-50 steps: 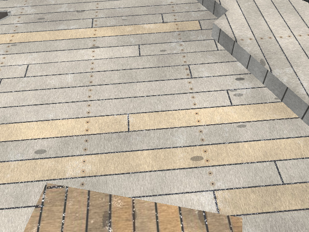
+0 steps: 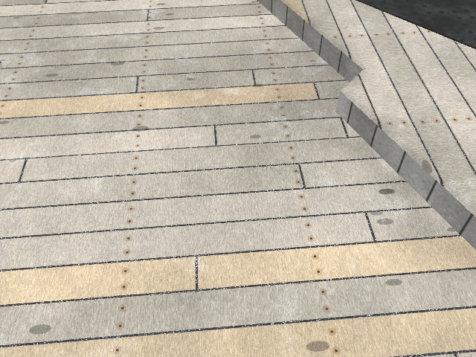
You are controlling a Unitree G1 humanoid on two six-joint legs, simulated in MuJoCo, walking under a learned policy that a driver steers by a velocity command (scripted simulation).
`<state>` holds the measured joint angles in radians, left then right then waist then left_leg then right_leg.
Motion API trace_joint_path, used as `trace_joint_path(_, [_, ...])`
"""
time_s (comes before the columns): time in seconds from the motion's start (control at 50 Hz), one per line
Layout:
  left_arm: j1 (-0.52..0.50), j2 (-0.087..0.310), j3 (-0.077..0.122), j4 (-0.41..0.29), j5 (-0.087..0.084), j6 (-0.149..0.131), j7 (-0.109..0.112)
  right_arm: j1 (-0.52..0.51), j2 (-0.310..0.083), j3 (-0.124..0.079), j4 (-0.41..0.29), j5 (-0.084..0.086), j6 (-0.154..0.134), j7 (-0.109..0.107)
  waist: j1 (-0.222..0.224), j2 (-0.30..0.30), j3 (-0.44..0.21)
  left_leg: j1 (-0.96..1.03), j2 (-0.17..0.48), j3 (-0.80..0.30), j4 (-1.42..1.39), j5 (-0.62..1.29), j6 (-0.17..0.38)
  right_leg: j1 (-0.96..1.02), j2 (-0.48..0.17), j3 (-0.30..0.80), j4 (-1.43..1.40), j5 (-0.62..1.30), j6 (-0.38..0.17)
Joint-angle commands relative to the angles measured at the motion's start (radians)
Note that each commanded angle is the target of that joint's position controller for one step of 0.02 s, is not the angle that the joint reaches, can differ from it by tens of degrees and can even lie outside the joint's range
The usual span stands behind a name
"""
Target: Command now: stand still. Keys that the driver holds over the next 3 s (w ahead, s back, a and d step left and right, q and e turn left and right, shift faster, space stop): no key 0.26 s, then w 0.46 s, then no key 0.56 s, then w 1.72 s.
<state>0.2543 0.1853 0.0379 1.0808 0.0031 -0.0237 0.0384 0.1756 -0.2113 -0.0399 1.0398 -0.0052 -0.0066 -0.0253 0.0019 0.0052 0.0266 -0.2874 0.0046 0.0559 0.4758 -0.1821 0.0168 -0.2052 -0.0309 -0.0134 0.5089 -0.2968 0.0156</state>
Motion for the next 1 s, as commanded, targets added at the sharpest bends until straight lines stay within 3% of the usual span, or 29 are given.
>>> trace_joint_path(0.02, [0.045, 0.109, 0.016, -0.018, -0.002, -0.004, 0.003, -0.008, -0.084, -0.013, -0.028, 0.003, -0.007, -0.003, 0.005, -0.011, -0.042, 0.106, 0.039, -0.043, -0.041, 0.142, 0.033, -0.05, -0.033, 0.028, -0.096, 0.163, -0.035])
trace_joint_path(0.26, [0.041, 0.091, 0.011, -0.002, -0.002, 0.01, 0.003, 0.002, -0.09, -0.014, 0.016, 0.007, 0.008, -0.014, -0.001, -0.011, -0.017, 0.124, 0.043, -0.047, -0.031, 0.172, 0.029, -0.036, -0.018, 0.009, -0.101, 0.19, -0.03])
trace_joint_path(0.28, [0.065, 0.084, 0.01, 0.012, -0.003, 0.012, 0.004, 0.019, -0.081, -0.013, 0.029, 0.008, 0.009, -0.014, 0.001, -0.013, -0.037, 0.131, 0.03, -0.033, -0.029, 0.062, 0.03, -0.026, -0.008, -0.001, -0.108, 0.084, -0.035])
trace_joint_path(0.32, [0.066, 0.109, 0.02, 0.01, -0.015, 0.016, 0.008, 0.022, -0.099, -0.023, 0.035, 0.02, 0.012, -0.015, -0.002, -0.032, 0.019, 0.063, 0.0, -0.01, -0.001, -0.315, 0.047, -0.083, -0.003, 0.009, -0.108, -0.248, -0.075])
trace_joint_path(0.36, [0.072, 0.117, 0.024, -0.007, -0.023, 0.002, 0.011, 0.002, -0.097, -0.025, 0.021, 0.025, -0.006, -0.014, 0.008, -0.035, 0.108, -0.044, 0.013, -0.039, 0.006, -0.475, 0.066, -0.134, -0.039, 0.069, -0.134, -0.429, -0.116])
trace_joint_path(0.4, [0.125, 0.136, 0.031, -0.001, -0.033, -0.024, 0.005, -0.023, -0.072, -0.021, 0.005, 0.029, -0.04, -0.004, 0.027, -0.08, 0.139, -0.131, 0.012, -0.031, 0.082, -0.408, 0.064, -0.09, -0.113, 0.183, -0.176, -0.461, -0.163])
trace_joint_path(0.42, [0.163, 0.157, 0.039, 0.007, -0.035, -0.035, 0.001, -0.048, -0.055, -0.019, -0.008, 0.029, -0.057, 0.005, 0.04, -0.13, 0.137, -0.188, -0.005, 0.002, 0.162, -0.327, 0.057, -0.032, -0.175, 0.279, -0.226, -0.47, -0.198])
trace_joint_path(0.46, [0.161, 0.184, 0.048, 0.005, -0.035, -0.052, -0.006, -0.065, -0.031, -0.013, -0.028, 0.035, -0.083, 0.023, 0.027, -0.199, 0.151, -0.236, 0.001, 0.006, 0.251, -0.225, 0.076, 0.006, -0.29, 0.437, -0.275, -0.386, -0.255])
trace_joint_path(0.48, [0.131, 0.17, 0.044, -0.007, -0.036, -0.058, -0.01, -0.038, -0.038, -0.015, -0.022, 0.037, -0.092, 0.03, 0.001, -0.181, 0.143, -0.204, 0.008, 0.002, 0.217, -0.225, 0.09, 0.005, -0.286, 0.411, -0.244, -0.284, -0.244])
trace_joint_path(0.52, [0.028, 0.161, 0.041, -0.046, -0.037, -0.058, -0.019, 0.133, -0.061, -0.03, 0.04, 0.042, -0.099, 0.033, -0.092, -0.129, 0.09, 0.086, -0.009, -0.001, 0.055, -0.172, 0.11, -0.128, -0.189, 0.244, -0.122, -0.091, -0.169])
trace_joint_path(0.54, [-0.055, 0.141, 0.033, -0.089, -0.038, -0.066, -0.021, 0.273, -0.136, -0.057, 0.078, 0.038, -0.101, 0.03, -0.153, 0.011, 0.062, 0.269, 0.084, -0.186, -0.068, -0.181, 0.157, -0.283, -0.074, 0.085, 0.124, 0.113, -0.097])
trace_joint_path(0.56, [-0.059, 0.088, 0.022, -0.128, -0.03, -0.085, -0.017, 0.414, -0.263, -0.091, 0.108, 0.036, -0.102, 0.037, -0.179, 0.3, -0.013, 0.489, 0.294, -0.589, -0.222, -0.14, 0.276, -0.501, 0.064, -0.059, 0.507, 0.022, -0.021])
trace_joint_path(0.58, [-0.075, 0.105, 0.026, -0.135, -0.032, -0.099, -0.02, 0.392, -0.179, -0.057, 0.099, 0.016, -0.11, 0.041, -0.147, 0.234, -0.027, 0.513, 0.383, -0.746, -0.263, -0.056, 0.307, -0.628, 0.053, 0.061, 0.716, -0.221, -0.036])
trace_joint_path(0.6, [-0.06, 0.109, 0.029, -0.13, -0.049, -0.105, -0.031, 0.32, -0.118, -0.036, 0.077, 0.011, -0.116, 0.04, -0.099, 0.136, 0.016, 0.489, 0.375, -0.642, -0.232, 0.003, 0.276, -0.685, -0.002, 0.101, 0.816, -0.18, -0.069])
trace_joint_path(0.62, [-0.049, 0.099, 0.027, -0.121, -0.054, -0.107, -0.037, 0.271, -0.098, -0.026, 0.056, 0.009, -0.118, 0.044, -0.07, 0.076, 0.015, 0.461, 0.338, -0.527, -0.233, 0.032, 0.246, -0.693, -0.04, 0.092, 0.826, -0.095, -0.093])
trace_joint_path(0.64, [-0.061, 0.106, 0.034, -0.122, -0.049, -0.106, -0.039, 0.239, -0.088, -0.016, 0.045, 0.011, -0.115, 0.048, -0.051, 0.033, 0.044, 0.422, 0.308, -0.429, -0.249, 0.103, 0.221, -0.698, -0.071, 0.08, 0.77, -0.021, -0.101])
trace_joint_path(0.66, [-0.072, 0.121, 0.044, -0.125, -0.039, -0.101, -0.041, 0.227, -0.067, -0.005, 0.042, 0.009, -0.11, 0.047, -0.037, 0.036, 0.046, 0.383, 0.27, -0.34, -0.263, 0.173, 0.189, -0.654, -0.094, 0.066, 0.709, 0.034, -0.104])
trace_joint_path(0.7, [-0.078, 0.094, 0.045, -0.128, -0.035, -0.085, -0.049, 0.256, -0.061, 0.004, 0.044, 0.004, -0.094, 0.037, -0.029, 0.06, 0.046, 0.337, 0.225, -0.242, -0.293, 0.242, 0.171, -0.601, -0.096, 0.029, 0.616, 0.085, -0.083])
trace_joint_path(0.76, [-0.206, 0.058, 0.029, -0.184, -0.025, -0.072, -0.047, 0.238, -0.11, 0.003, 0.026, -0.004, -0.082, 0.012, -0.03, 0.048, 0.098, 0.218, 0.185, -0.137, -0.319, 0.413, 0.16, -0.531, -0.063, -0.022, 0.366, 0.189, -0.04])
trace_joint_path(0.8, [-0.292, 0.04, 0.016, -0.214, -0.023, -0.072, -0.051, 0.247, -0.137, -0.001, 0.022, -0.008, -0.075, 0.002, -0.049, 0.076, 0.098, 0.139, 0.148, -0.071, -0.312, 0.517, 0.14, -0.39, -0.007, -0.071, 0.185, 0.281, -0.031])
trace_joint_path(0.84, [-0.322, 0.061, 0.015, -0.229, -0.026, -0.065, -0.058, 0.289, -0.15, -0.007, 0.04, 0.003, -0.073, 0.0, -0.053, 0.105, 0.075, 0.158, 0.166, -0.066, -0.29, 0.553, 0.138, -0.309, 0.015, -0.07, 0.115, 0.336, -0.04])
trace_joint_path(0.88, [-0.303, 0.098, 0.023, -0.232, -0.027, -0.06, -0.062, 0.268, -0.146, -0.01, 0.044, 0.012, -0.072, -0.002, -0.019, 0.119, 0.052, 0.219, 0.189, -0.067, -0.234, 0.625, 0.118, -0.263, 0.021, -0.035, 0.059, 0.356, -0.072])
trace_joint_path(0.92, [-0.169, 0.154, 0.046, -0.19, -0.013, -0.064, -0.062, 0.217, -0.151, -0.017, 0.033, 0.013, -0.066, -0.004, 0.06, 0.126, -0.033, 0.282, 0.189, -0.067, -0.093, 0.754, 0.085, -0.122, 0.055, -0.032, 0.021, 0.357, -0.111])
trace_joint_path(0.94, [-0.067, 0.182, 0.062, -0.152, -0.005, -0.066, -0.06, 0.205, -0.146, -0.016, 0.028, 0.013, -0.061, -0.002, 0.11, 0.1, -0.09, 0.279, 0.149, -0.051, 0.046, 0.752, 0.059, 0.007, 0.066, -0.04, -0.029, 0.425, -0.132])
trace_joint_path(0.96, [0.019, 0.236, 0.073, -0.131, 0.01, -0.066, -0.053, 0.236, -0.128, -0.01, 0.017, -0.002, -0.062, 0.002, 0.122, 0.015, -0.184, 0.145, 0.094, -0.029, 0.25, 0.505, 0.02, 0.232, -0.056, 0.064, 0.019, 0.782, -0.167])
trace_joint_path(0.98, [0.064, 0.268, 0.066, -0.125, 0.036, -0.057, -0.049, 0.398, -0.015, 0.021, 0.038, -0.013, -0.064, 0.01, 0.047, -0.219, -0.36, -0.132, -0.049, -0.017, 0.657, -0.266, -0.04, 0.538, -0.342, 0.384, 0.057, 1.112, -0.361])
trace_joint_path(1.0, [0.078, 0.205, 0.044, -0.117, 0.018, -0.054, -0.059, 0.433, -0.018, 0.019, 0.067, 0.013, -0.071, 0.018, 0.055, -0.221, -0.488, -0.145, -0.08, -0.188, 0.836, -0.513, -0.052, 0.518, -0.387, 0.553, -0.048, 1.013, -0.424])
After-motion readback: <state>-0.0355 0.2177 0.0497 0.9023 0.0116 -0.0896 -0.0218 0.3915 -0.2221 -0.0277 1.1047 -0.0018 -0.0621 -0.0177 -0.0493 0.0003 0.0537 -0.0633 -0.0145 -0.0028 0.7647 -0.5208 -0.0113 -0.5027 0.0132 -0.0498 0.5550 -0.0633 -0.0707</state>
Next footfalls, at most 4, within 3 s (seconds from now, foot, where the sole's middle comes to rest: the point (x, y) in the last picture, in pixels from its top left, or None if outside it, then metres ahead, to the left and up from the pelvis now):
0.96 right None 0.43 -0.10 -0.77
1.28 left None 0.37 0.12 -0.77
1.60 right None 0.43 -0.14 -0.77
2.06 left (221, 267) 0.78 0.10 -0.77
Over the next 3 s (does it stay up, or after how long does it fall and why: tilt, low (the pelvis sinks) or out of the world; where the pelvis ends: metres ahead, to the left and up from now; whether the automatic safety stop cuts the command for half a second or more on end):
stays up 1.12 -0.06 0.01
